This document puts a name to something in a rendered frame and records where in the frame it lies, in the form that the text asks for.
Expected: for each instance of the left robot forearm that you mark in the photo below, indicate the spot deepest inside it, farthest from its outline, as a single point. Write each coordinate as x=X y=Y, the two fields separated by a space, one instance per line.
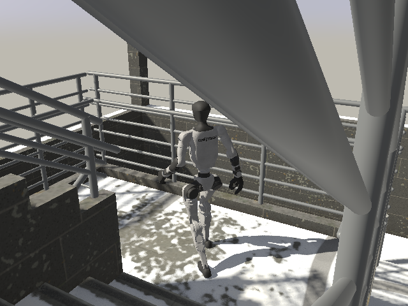
x=171 y=168

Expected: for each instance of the right robot upper arm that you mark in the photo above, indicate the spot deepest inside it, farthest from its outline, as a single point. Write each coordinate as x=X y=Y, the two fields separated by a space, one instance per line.
x=226 y=141

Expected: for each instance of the right robot forearm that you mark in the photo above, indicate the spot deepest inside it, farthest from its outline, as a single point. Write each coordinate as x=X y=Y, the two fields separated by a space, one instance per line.
x=236 y=166

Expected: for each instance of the left robot thigh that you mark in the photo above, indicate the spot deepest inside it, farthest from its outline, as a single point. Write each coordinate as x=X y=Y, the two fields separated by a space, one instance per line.
x=189 y=194

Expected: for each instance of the robot thigh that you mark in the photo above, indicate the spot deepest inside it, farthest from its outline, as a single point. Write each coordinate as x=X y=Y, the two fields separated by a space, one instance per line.
x=203 y=207
x=189 y=194

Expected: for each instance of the left robot upper arm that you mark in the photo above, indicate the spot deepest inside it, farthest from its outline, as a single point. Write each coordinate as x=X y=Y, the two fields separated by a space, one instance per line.
x=184 y=138

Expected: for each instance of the right robot thigh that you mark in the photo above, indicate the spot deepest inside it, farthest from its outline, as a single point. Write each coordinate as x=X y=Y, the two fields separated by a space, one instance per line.
x=203 y=207

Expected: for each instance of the robot right hand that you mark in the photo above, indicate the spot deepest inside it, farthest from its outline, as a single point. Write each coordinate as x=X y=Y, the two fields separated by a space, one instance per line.
x=235 y=182

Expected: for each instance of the robot left hand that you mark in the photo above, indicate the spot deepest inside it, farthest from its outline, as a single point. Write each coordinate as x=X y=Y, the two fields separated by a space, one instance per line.
x=161 y=178

